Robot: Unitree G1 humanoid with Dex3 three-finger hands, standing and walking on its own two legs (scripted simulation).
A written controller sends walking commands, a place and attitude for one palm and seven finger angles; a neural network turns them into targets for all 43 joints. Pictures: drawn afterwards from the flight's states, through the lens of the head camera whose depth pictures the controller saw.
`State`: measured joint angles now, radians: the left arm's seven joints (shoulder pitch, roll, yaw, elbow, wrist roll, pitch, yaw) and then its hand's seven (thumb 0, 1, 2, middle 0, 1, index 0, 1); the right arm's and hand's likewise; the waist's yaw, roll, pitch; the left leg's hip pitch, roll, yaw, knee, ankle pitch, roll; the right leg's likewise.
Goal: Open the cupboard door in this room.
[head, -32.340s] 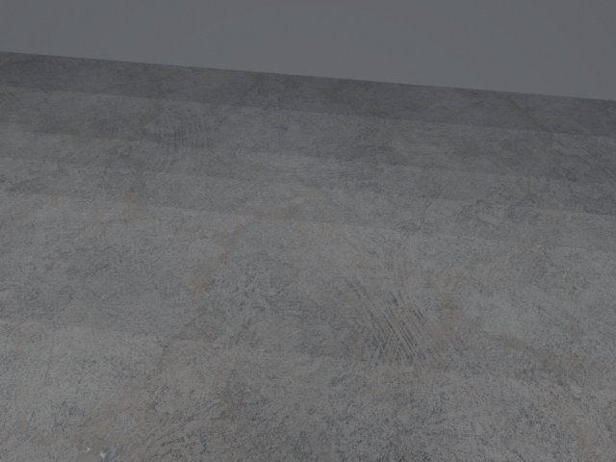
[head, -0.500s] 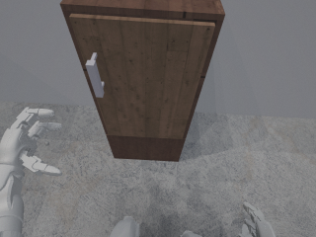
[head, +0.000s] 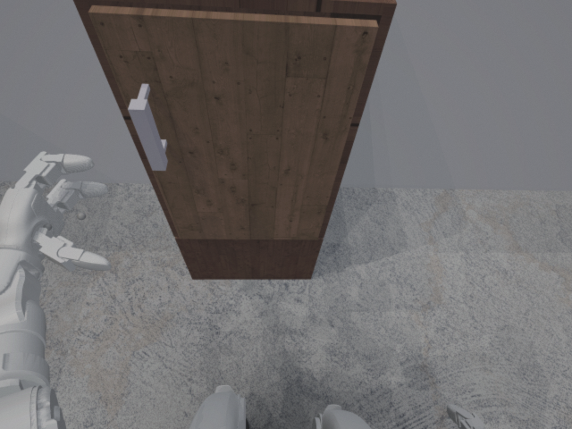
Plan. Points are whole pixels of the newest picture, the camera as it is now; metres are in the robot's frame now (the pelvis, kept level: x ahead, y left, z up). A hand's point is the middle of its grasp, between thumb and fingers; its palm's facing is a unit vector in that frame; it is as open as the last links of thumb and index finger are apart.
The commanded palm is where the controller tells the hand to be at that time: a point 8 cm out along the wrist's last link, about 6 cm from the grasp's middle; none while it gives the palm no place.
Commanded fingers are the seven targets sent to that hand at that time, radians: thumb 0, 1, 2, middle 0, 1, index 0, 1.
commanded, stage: move the hooked fingers beside the handle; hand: left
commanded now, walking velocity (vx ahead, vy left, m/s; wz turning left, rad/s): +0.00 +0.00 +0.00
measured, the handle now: (152, 128) +0.56 +0.23 +0.05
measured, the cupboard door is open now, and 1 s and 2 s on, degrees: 0 0 0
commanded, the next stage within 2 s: slide the fingers in behind the handle in 1.70 s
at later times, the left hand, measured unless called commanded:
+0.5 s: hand (91, 174) +0.45 +0.30 +0.06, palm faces +0.05 -1.00 -0.01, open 14.0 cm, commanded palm +0.44 +0.34 +0.06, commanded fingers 0.00 -0.50 0.30 -0.30 -1.20 -0.30 -1.20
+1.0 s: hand (99, 141) +0.52 +0.31 +0.05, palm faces +0.05 -1.00 -0.01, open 14.0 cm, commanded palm +0.50 +0.34 +0.05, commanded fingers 0.00 -0.50 0.30 -0.30 -1.20 -0.30 -1.20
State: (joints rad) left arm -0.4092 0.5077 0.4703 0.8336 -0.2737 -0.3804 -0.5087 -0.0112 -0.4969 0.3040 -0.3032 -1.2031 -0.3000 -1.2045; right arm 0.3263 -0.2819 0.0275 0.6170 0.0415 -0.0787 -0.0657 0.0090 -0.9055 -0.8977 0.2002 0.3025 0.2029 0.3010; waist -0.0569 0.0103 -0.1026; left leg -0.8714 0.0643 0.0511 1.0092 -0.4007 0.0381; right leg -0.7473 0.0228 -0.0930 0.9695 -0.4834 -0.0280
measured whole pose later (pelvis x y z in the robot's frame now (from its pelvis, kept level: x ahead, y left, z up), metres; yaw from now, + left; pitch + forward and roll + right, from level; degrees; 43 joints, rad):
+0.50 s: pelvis +0.00 +0.01 -0.01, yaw -1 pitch +20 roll -4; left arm -0.73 0.65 0.52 1.13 -0.17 -0.40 -0.48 -0.01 -0.50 0.30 -0.30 -1.20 -0.30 -1.20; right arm 0.35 -0.29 0.04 0.63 0.02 0.01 -0.06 0.01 -0.91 -0.90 0.20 0.30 0.20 0.30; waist -0.12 0.00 -0.10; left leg -1.01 0.07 0.05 1.08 -0.42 0.06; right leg -0.87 0.03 -0.09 1.02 -0.49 -0.01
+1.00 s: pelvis +0.00 +0.02 -0.03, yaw -3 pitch +25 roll -6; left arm -0.95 0.83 0.56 1.26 -0.09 -0.35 -0.48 -0.01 -0.50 0.30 -0.30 -1.20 -0.30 -1.20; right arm 0.38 -0.29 0.06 0.61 0.00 0.06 -0.05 0.00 -0.91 -0.90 0.20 0.30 0.20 0.30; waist -0.19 0.01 -0.09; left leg -1.15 0.09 0.04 1.15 -0.44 0.06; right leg -1.00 0.04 -0.10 1.06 -0.50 -0.01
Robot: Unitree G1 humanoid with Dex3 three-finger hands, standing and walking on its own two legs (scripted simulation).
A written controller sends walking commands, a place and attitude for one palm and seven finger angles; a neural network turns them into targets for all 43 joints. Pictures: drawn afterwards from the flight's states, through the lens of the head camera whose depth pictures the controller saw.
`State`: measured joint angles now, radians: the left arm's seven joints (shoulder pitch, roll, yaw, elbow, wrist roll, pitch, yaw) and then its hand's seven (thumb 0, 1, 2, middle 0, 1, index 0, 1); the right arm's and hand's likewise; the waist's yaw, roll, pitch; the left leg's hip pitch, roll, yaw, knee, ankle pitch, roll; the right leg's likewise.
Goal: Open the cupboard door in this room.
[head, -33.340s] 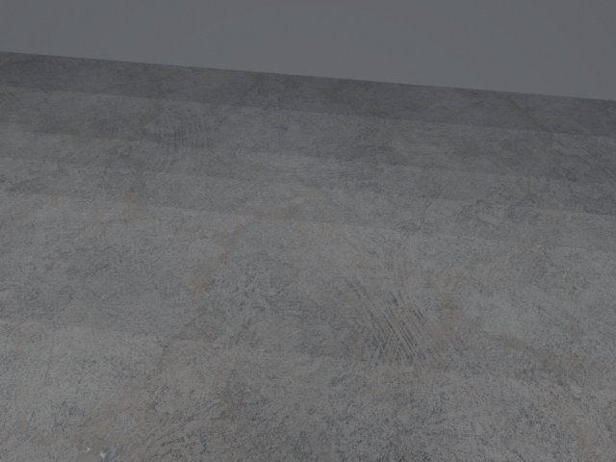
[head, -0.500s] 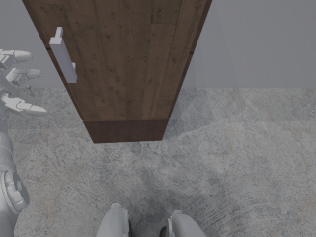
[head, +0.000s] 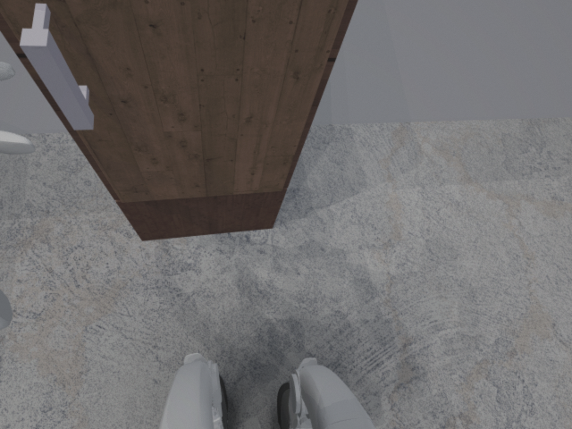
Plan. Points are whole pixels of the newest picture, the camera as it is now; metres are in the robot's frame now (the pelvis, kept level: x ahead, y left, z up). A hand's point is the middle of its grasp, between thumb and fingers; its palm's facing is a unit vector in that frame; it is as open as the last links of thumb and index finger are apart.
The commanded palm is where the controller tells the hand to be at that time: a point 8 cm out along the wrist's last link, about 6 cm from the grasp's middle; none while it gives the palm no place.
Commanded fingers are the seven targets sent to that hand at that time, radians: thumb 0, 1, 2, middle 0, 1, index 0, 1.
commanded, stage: move the hooked fingers beside the handle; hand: left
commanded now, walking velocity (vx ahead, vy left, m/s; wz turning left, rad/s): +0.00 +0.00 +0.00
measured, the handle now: (64, 72) +0.54 +0.24 +0.08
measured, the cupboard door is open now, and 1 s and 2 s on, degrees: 0 0 0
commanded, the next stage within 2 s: slide the fingers in behind the handle in 0.70 s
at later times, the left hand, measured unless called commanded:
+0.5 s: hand out of the picture +0.48 +0.31 +0.08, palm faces +0.10 -0.99 -0.02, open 13.9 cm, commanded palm +0.47 +0.34 +0.08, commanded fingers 0.00 -0.50 0.30 -0.30 -1.20 -0.30 -1.20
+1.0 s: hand out of the picture +0.48 +0.30 +0.08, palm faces +0.09 -1.00 -0.01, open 14.0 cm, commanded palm +0.47 +0.33 +0.08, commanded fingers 0.00 -0.50 0.30 -0.30 -1.20 -0.30 -1.20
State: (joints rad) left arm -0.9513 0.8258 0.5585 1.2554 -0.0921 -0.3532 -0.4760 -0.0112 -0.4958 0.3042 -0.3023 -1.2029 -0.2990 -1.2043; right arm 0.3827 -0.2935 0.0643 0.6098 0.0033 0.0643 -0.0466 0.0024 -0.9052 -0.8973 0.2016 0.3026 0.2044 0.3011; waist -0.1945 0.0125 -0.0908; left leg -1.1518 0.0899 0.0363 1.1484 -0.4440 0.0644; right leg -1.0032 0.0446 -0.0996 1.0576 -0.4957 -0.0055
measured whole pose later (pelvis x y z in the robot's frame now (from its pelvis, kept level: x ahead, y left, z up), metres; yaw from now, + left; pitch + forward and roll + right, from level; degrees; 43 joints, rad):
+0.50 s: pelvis +0.01 +0.00 +0.01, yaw +1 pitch +23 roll -6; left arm -0.84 0.74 0.53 1.20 -0.12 -0.38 -0.46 -0.01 -0.50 0.30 -0.30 -1.20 -0.30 -1.20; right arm 0.37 -0.28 0.05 0.60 0.01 0.08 -0.03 0.00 -0.91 -0.90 0.20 0.30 0.20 0.30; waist -0.17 0.01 -0.10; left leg -1.07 0.09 0.04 1.10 -0.44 0.06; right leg -0.92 0.05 -0.10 1.01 -0.49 -0.01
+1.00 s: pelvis +0.00 -0.01 +0.01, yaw +0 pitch +23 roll -6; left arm -0.87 0.75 0.53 1.21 -0.13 -0.37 -0.47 -0.01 -0.50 0.30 -0.30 -1.20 -0.30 -1.20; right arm 0.38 -0.28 0.06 0.63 0.01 0.08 -0.04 0.00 -0.91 -0.90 0.20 0.30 0.20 0.30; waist -0.17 0.01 -0.10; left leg -1.10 0.09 0.03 1.13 -0.44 0.05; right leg -0.96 0.05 -0.10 1.04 -0.49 -0.02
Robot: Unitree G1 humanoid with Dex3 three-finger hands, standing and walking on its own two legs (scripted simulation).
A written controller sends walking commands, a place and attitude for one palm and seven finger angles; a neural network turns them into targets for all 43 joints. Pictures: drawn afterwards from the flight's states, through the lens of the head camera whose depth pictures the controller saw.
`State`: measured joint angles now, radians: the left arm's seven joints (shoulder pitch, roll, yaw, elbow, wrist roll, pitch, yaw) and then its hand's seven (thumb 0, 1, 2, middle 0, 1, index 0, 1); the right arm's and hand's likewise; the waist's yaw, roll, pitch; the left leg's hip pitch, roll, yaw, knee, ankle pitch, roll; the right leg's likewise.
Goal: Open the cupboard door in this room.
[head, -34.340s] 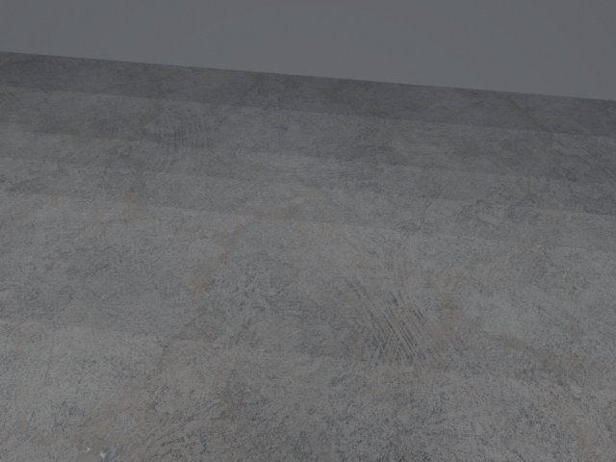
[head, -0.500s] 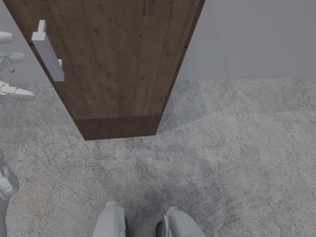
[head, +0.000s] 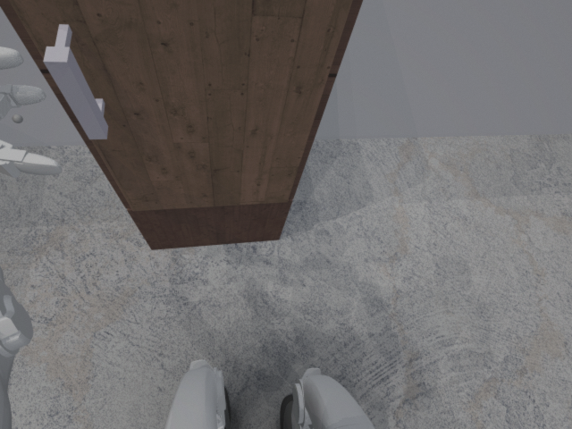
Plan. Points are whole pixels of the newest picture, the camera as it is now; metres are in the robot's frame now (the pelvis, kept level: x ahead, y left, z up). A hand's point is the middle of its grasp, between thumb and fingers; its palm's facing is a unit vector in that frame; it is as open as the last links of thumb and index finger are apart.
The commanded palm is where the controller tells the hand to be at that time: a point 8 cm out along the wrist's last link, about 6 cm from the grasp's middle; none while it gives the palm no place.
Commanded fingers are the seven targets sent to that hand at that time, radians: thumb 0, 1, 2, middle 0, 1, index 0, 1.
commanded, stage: slide the fingers in behind the handle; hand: left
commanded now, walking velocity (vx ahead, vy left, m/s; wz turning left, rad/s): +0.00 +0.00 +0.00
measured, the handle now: (82, 86) +0.55 +0.25 +0.07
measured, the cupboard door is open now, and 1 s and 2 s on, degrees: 0 0 0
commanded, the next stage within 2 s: close the thumb around the handle in 1.40 s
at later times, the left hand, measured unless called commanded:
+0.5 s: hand (54, 119) +0.49 +0.27 +0.07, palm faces +0.08 -1.00 +0.00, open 14.0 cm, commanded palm +0.47 +0.30 +0.07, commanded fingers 0.00 -0.50 0.30 -0.30 -1.20 -0.30 -1.20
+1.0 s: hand (86, 117) +0.49 +0.23 +0.07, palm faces +0.08 -1.00 -0.01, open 14.0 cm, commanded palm +0.47 +0.27 +0.07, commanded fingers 0.00 -0.50 0.30 -0.30 -1.20 -0.30 -1.20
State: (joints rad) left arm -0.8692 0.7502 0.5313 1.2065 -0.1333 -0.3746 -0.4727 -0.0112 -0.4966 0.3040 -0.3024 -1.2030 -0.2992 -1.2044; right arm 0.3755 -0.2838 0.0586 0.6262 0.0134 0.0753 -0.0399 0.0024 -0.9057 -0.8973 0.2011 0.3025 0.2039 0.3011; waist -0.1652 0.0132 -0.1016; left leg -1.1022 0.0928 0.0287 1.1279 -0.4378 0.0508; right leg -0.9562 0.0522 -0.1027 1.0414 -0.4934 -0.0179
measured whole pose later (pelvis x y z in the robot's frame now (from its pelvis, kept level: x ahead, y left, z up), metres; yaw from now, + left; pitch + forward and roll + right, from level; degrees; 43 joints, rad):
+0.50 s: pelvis +0.00 +0.00 +0.00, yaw +0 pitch +22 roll -5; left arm -0.85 0.63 0.47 1.18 -0.12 -0.40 -0.36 -0.01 -0.50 0.30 -0.30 -1.20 -0.30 -1.20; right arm 0.37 -0.27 0.05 0.62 0.01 0.08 -0.02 0.00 -0.91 -0.90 0.20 0.30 0.20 0.30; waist -0.16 0.01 -0.11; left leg -1.06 0.08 0.04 1.10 -0.44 0.05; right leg -0.92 0.04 -0.09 1.03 -0.49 -0.01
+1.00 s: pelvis +0.01 -0.01 +0.01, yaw +0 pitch +22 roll -4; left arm -0.82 0.55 0.43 1.14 -0.12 -0.41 -0.29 -0.01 -0.50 0.30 -0.30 -1.20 -0.30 -1.20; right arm 0.38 -0.26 0.04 0.63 0.01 0.09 -0.01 0.00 -0.91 -0.90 0.20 0.30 0.20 0.30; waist -0.16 0.02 -0.12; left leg -1.03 0.09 0.04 1.09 -0.44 0.04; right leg -0.90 0.05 -0.09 1.03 -0.50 -0.02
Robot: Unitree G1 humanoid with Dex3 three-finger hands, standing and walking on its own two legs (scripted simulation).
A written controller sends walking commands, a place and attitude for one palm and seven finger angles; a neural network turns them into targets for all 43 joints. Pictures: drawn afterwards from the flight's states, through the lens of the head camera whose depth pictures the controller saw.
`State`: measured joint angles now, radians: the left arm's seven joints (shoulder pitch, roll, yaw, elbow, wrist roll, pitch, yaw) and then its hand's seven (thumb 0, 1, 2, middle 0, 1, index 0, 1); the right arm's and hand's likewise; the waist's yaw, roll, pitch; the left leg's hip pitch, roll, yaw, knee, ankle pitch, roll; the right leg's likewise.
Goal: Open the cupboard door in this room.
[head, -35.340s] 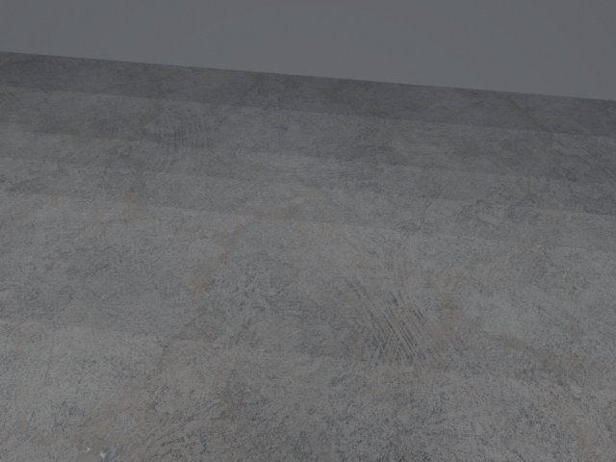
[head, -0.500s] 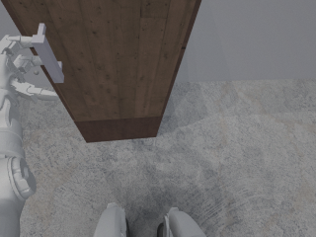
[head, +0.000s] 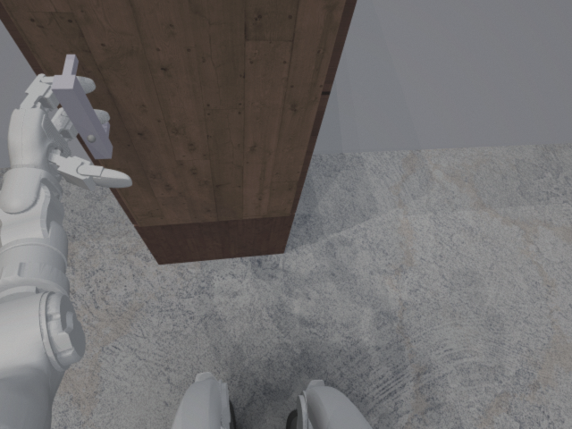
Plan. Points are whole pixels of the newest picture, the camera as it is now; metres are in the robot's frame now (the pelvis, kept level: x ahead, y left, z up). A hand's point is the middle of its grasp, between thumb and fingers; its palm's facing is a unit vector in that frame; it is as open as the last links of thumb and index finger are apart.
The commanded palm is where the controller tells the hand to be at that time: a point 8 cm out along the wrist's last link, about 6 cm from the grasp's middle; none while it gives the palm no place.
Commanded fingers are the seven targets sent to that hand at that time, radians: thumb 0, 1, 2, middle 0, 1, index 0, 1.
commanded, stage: slide the fingers in behind the handle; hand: left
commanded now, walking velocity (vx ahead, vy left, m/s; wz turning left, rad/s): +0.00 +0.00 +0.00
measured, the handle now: (88, 110) +0.54 +0.25 +0.07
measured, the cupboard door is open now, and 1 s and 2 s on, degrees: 0 0 27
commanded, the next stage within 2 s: close the thumb around the handle in 0.40 s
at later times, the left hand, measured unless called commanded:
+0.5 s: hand (94, 140) +0.48 +0.23 +0.07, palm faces +0.07 -1.00 -0.01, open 14.0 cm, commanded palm +0.47 +0.27 +0.06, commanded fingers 0.00 -0.44 0.32 -0.30 -1.21 -0.30 -1.21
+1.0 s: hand (95, 136) +0.49 +0.23 +0.07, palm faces +0.09 -1.00 -0.01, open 7.5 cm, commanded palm +0.47 +0.27 +0.06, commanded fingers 0.00 0.90 0.90 -0.40 -1.35 -0.40 -1.35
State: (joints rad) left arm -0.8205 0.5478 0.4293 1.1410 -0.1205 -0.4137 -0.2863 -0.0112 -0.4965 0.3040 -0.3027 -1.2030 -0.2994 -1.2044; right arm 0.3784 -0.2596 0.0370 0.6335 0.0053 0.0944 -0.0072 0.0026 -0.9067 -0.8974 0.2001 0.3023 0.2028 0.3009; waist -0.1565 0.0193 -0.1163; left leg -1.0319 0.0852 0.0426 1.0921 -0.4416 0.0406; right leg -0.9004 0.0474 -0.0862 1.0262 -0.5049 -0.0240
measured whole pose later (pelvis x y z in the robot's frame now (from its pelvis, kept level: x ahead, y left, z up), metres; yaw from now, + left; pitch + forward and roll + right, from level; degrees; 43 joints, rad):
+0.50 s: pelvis -0.01 -0.01 +0.00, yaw +0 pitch +22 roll -4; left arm -0.86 0.56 0.42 1.18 -0.12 -0.42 -0.29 -0.01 -0.50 0.30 -0.30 -1.20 -0.30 -1.20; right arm 0.37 -0.27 0.04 0.64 0.01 0.08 -0.02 0.00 -0.91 -0.90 0.20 0.30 0.20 0.30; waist -0.16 0.02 -0.11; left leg -1.06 0.09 0.03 1.11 -0.44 0.03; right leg -0.92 0.05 -0.10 1.05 -0.51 -0.03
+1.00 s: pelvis +0.00 +0.00 +0.00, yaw +0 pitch +22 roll -4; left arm -0.86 0.57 0.44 1.18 -0.11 -0.42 -0.28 0.00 0.43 0.70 -0.37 -1.30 -0.37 -1.30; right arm 0.38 -0.26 0.04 0.64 0.01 0.08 -0.01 0.00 -0.91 -0.90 0.20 0.30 0.20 0.30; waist -0.16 0.02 -0.11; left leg -1.06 0.09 0.04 1.11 -0.44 0.03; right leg -0.93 0.05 -0.09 1.05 -0.51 -0.03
